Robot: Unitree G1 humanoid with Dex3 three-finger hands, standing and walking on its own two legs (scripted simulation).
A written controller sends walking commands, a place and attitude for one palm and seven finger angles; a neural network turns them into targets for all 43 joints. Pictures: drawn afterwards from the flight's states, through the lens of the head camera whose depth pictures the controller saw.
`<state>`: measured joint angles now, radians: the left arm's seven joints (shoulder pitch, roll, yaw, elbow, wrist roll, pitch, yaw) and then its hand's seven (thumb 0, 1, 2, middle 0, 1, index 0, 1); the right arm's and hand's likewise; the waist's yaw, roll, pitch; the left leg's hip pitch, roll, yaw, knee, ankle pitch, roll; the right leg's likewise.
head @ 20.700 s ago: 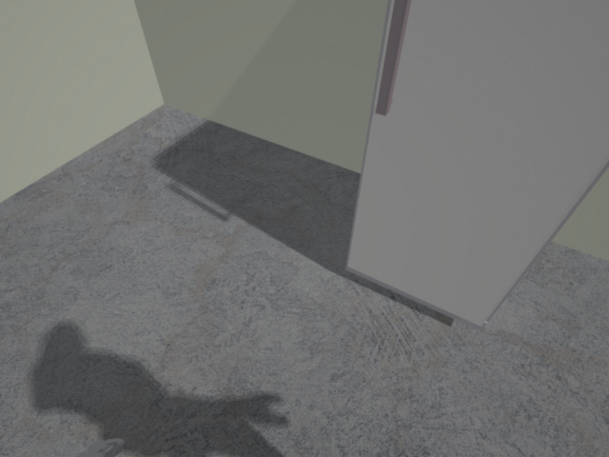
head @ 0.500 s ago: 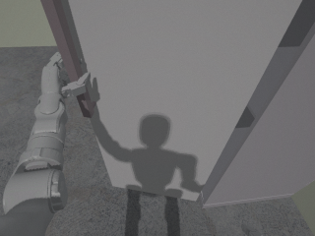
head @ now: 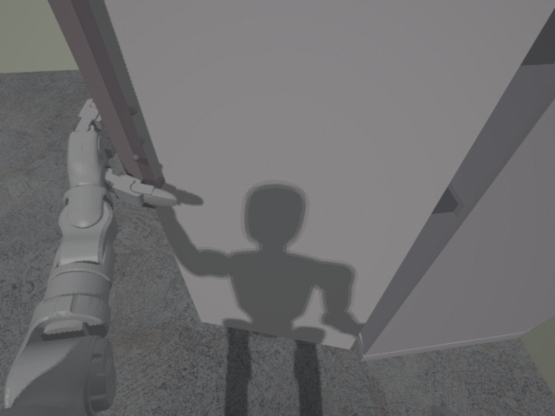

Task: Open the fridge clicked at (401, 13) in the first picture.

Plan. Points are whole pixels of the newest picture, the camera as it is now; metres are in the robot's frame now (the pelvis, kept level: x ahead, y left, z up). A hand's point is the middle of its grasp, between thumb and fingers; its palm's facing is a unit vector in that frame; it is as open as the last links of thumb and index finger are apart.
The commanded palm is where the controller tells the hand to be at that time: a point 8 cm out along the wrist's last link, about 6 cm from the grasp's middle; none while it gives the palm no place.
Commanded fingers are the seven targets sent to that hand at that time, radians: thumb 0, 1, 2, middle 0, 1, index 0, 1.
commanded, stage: slip the hand off the handle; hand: left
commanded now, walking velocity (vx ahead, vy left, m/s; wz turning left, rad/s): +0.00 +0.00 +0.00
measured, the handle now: (108, 68) +0.47 +0.22 +0.26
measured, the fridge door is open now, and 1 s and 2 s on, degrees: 72 72 72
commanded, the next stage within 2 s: draw the hand back to the body in 1.30 s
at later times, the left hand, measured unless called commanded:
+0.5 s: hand (101, 158) +0.43 +0.26 +0.14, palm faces +0.28 -0.94 -0.17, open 14.6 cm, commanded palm +0.40 +0.31 +0.15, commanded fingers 0.00 -0.55 0.20 -0.25 -1.15 -0.25 -1.15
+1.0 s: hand (70, 195) +0.37 +0.28 +0.14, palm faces +0.30 -0.94 -0.16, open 14.6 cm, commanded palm +0.33 +0.32 +0.15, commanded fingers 0.00 -0.55 0.20 -0.25 -1.15 -0.25 -1.15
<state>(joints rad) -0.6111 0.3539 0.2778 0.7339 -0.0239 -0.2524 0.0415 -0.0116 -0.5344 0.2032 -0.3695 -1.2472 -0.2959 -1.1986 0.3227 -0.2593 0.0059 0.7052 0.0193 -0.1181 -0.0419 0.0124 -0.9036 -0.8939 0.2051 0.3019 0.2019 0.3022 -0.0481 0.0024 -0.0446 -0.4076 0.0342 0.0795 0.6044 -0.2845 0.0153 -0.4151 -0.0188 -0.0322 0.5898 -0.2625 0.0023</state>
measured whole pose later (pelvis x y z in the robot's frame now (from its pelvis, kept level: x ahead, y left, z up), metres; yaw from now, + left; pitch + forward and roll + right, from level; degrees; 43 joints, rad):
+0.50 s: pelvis +0.02 +0.01 +0.00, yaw +1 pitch +7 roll -1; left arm -0.61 0.43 0.33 0.78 -0.04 -0.25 -0.06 -0.01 -0.55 0.20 -0.26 -1.16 -0.26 -1.16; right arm 0.32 -0.26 0.02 0.68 0.03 -0.06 -0.06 0.01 -0.90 -0.89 0.21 0.30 0.20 0.30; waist -0.03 0.01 -0.07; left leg -0.44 0.03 0.06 0.65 -0.33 0.02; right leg -0.43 -0.03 -0.05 0.62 -0.30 0.01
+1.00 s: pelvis +0.01 +0.01 +0.00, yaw +1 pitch +5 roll -1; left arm -0.31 0.40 0.37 0.45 -0.11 -0.23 -0.11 -0.01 -0.55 0.20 -0.25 -1.15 -0.26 -1.15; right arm 0.31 -0.26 0.02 0.63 0.03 -0.08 -0.06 0.01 -0.90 -0.89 0.21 0.30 0.20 0.30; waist 0.00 0.02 -0.07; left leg -0.41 0.03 0.06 0.66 -0.33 0.02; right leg -0.40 -0.02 -0.05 0.62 -0.30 0.01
